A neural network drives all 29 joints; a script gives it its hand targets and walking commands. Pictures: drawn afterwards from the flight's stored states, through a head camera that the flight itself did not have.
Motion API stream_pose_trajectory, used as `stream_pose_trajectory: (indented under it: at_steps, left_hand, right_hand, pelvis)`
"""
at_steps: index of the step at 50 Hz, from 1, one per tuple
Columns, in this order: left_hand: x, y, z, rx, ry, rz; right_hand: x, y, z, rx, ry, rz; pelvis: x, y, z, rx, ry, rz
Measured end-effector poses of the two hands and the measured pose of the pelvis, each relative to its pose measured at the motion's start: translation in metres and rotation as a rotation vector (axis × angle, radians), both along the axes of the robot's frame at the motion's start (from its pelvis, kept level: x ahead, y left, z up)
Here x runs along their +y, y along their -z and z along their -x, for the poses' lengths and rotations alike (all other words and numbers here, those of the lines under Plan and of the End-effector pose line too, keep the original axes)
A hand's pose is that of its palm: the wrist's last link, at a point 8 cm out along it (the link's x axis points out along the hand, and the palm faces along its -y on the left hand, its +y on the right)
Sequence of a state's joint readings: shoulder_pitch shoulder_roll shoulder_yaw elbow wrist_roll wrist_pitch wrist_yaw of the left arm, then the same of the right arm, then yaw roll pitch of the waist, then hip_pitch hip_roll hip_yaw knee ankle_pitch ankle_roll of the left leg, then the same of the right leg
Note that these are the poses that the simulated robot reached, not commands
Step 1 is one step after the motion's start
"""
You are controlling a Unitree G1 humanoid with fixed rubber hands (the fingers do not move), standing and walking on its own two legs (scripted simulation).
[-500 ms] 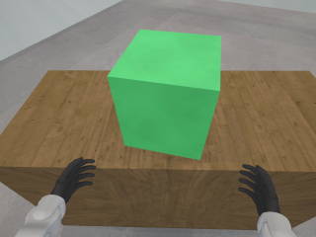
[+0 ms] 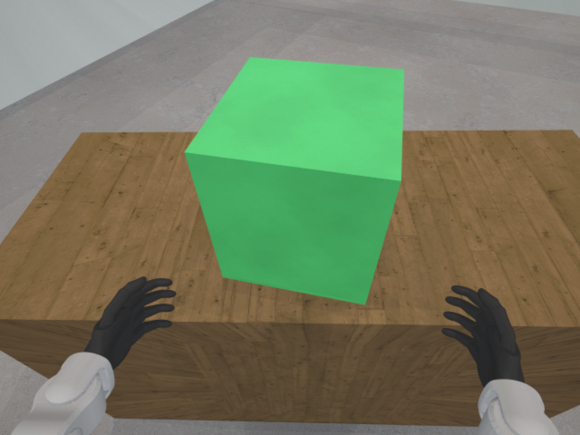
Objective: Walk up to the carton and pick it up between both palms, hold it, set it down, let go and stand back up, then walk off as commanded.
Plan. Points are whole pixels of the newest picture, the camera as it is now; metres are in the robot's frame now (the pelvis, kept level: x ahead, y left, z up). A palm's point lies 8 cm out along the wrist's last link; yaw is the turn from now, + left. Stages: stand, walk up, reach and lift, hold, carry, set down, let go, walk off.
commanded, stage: reach and lift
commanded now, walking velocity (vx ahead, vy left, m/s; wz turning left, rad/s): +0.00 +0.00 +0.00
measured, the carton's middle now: (307, 180) +0.49 +0.01 +0.08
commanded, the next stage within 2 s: none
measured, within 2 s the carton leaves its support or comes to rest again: neither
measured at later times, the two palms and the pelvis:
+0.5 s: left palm (121, 257) +0.30 +0.24 +0.12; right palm (486, 279) +0.28 -0.20 +0.11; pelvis +0.01 +0.00 +0.00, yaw +0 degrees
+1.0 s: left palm (101, 187) +0.36 +0.26 +0.18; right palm (484, 218) +0.34 -0.21 +0.15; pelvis -0.01 +0.00 +0.00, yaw +0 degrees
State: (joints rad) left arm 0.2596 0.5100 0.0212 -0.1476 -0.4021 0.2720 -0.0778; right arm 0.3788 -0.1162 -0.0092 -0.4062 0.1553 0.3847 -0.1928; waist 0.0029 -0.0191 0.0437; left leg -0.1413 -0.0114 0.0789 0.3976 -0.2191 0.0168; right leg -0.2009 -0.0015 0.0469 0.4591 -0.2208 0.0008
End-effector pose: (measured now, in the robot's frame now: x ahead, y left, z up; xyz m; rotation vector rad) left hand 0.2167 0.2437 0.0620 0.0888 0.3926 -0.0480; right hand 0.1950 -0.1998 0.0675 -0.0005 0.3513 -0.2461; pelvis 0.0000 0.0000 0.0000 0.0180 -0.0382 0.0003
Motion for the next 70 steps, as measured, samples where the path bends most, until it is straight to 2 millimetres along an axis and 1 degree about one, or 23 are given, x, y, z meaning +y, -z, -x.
stream_pose_trajectory:
  at_steps: [4,8,13,18,24,28,36,43,50,60,65,70]
  left_hand:
    - [-0.001,-0.010,-0.010,-0.022,0.005,0.009]
    - [-0.004,-0.027,-0.028,-0.064,0.025,0.007]
    - [-0.007,-0.047,-0.054,-0.103,0.043,-0.009]
    - [-0.004,-0.050,-0.075,-0.075,0.038,-0.021]
    - [-0.001,-0.053,-0.085,-0.059,0.029,-0.021]
    - [-0.002,-0.059,-0.091,-0.069,0.031,-0.021]
    - [-0.003,-0.083,-0.109,-0.112,0.033,-0.013]
    - [0.006,-0.103,-0.127,-0.131,-0.001,-0.002]
    - [0.018,-0.121,-0.142,-0.136,-0.049,0.029]
    - [0.026,-0.147,-0.163,-0.169,-0.095,0.077]
    - [0.026,-0.156,-0.174,-0.176,-0.103,0.080]
    - [0.020,-0.158,-0.185,-0.164,-0.101,0.080]
  right_hand:
    - [-0.002,-0.004,-0.005,-0.001,0.000,0.005]
    - [-0.003,-0.013,-0.015,-0.025,-0.008,0.008]
    - [-0.002,-0.025,-0.036,-0.055,-0.038,0.009]
    - [-0.002,-0.031,-0.059,-0.061,-0.058,0.009]
    - [-0.003,-0.039,-0.081,-0.085,-0.069,0.013]
    - [-0.003,-0.046,-0.092,-0.102,-0.072,0.014]
    - [-0.005,-0.054,-0.110,-0.110,-0.074,0.020]
    - [-0.005,-0.065,-0.125,-0.116,-0.069,0.023]
    - [-0.007,-0.080,-0.146,-0.122,-0.054,0.015]
    - [-0.011,-0.094,-0.177,-0.088,-0.036,0.001]
    - [-0.012,-0.097,-0.189,-0.081,-0.031,-0.009]
    - [-0.015,-0.102,-0.199,-0.087,-0.021,-0.021]
  pelvis:
    - [0.000,0.000,0.001,-0.001,0.000,0.000]
    - [0.000,0.000,0.001,-0.001,0.000,0.000]
    - [0.000,0.000,0.001,-0.001,0.000,0.000]
    - [0.000,0.000,-0.002,0.004,0.000,0.000]
    - [0.000,-0.001,-0.006,0.013,0.000,0.001]
    - [0.001,-0.001,-0.007,0.015,0.000,0.001]
    - [0.001,-0.001,-0.003,0.011,0.000,0.001]
    - [0.001,-0.001,0.002,0.005,0.000,0.002]
    - [0.002,-0.001,0.007,0.000,0.000,0.002]
    - [0.002,-0.002,0.005,0.010,-0.008,0.007]
    - [0.002,-0.002,0.002,0.019,-0.019,0.010]
    - [0.000,-0.002,0.000,0.031,-0.027,0.012]
